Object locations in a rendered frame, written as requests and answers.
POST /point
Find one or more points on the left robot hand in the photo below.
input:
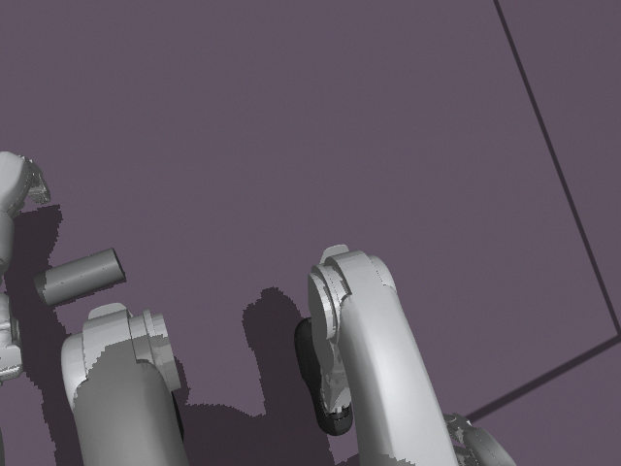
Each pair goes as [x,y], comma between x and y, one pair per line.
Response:
[19,177]

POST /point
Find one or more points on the left robot arm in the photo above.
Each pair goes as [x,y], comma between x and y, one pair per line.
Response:
[11,359]

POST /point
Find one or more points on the right robot hand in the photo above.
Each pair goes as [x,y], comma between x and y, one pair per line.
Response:
[481,448]

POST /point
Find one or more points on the right robot foot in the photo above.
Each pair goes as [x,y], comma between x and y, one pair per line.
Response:
[333,424]

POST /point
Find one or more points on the can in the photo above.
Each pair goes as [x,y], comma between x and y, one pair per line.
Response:
[78,277]

